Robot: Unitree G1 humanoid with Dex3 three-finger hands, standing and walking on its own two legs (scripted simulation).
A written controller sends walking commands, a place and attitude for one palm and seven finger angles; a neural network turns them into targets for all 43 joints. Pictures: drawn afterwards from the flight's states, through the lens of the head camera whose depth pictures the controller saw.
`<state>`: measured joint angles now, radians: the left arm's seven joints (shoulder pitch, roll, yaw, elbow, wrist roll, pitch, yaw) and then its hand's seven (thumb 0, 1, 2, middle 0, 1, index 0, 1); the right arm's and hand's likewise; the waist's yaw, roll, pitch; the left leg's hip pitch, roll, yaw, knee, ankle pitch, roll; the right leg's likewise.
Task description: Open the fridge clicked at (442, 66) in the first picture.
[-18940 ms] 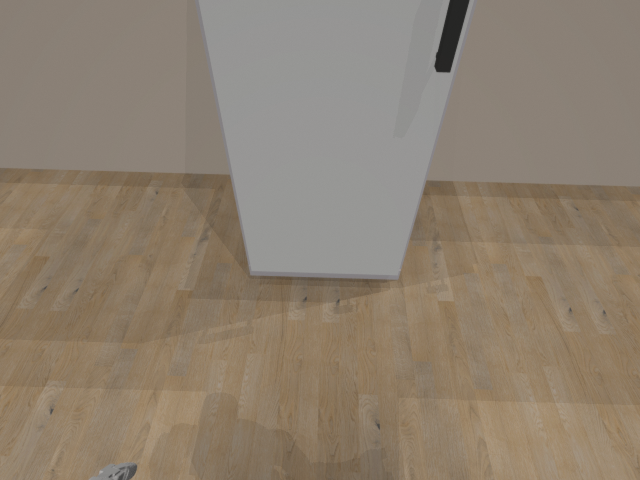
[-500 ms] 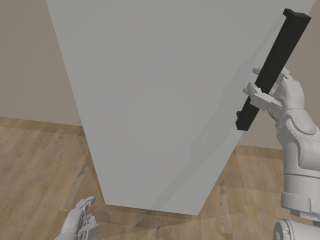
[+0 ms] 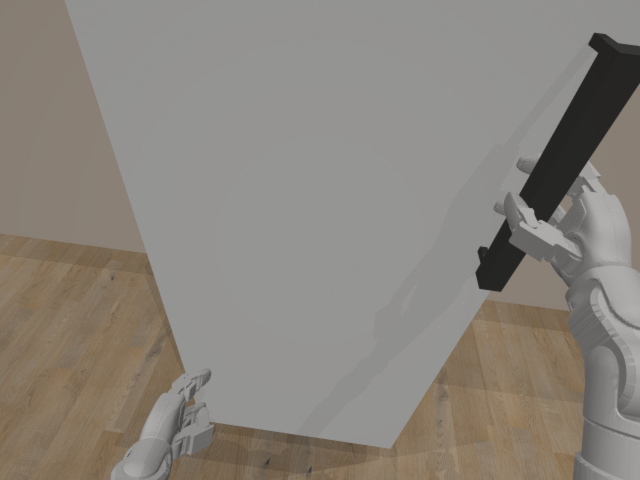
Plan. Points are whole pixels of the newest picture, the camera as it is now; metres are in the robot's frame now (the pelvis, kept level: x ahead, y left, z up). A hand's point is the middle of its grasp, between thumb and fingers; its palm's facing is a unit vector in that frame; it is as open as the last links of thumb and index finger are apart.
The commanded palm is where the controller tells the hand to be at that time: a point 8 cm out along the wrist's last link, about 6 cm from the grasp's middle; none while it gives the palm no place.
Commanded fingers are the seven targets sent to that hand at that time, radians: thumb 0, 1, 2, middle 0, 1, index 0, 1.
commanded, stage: pull the door a little, standing still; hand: right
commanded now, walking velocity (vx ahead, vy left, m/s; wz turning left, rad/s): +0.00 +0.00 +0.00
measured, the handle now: (535, 182) +0.38 -0.19 +0.25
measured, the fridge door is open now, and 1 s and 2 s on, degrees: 0 10 37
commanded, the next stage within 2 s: walk backward, drawing the door open in 0.08 s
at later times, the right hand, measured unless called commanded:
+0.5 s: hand (529, 250) +0.30 -0.17 +0.23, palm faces +0.25 +0.93 -0.29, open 7.6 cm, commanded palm +0.25 -0.21 +0.22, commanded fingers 0.00 -0.90 -0.90 0.45 1.40 0.45 1.40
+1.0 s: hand (527, 278) +0.27 -0.16 +0.22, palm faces +0.38 +0.87 -0.32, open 8.2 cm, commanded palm +0.22 -0.20 +0.22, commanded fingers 0.00 -0.90 -0.90 0.45 1.40 0.45 1.40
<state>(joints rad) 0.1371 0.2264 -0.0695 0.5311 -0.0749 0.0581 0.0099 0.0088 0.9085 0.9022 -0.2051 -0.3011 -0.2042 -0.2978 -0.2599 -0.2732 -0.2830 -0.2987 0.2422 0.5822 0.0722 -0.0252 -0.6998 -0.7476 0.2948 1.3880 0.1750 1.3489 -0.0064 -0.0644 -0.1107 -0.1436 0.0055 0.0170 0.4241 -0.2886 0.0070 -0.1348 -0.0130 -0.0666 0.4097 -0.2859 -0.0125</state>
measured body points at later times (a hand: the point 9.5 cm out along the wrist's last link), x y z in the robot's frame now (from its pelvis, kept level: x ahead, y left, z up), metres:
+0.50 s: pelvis +0.06 +0.01 +0.02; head +0.10 +0.03 +0.47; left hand +0.25 +0.23 -0.07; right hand +0.28 -0.21 +0.24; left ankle +0.11 +0.07 -0.72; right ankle -0.05 -0.13 -0.70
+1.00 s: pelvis +0.00 +0.04 -0.01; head +0.03 +0.05 +0.44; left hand +0.20 +0.23 -0.10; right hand +0.24 -0.20 +0.24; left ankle +0.11 +0.06 -0.74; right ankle -0.07 -0.09 -0.73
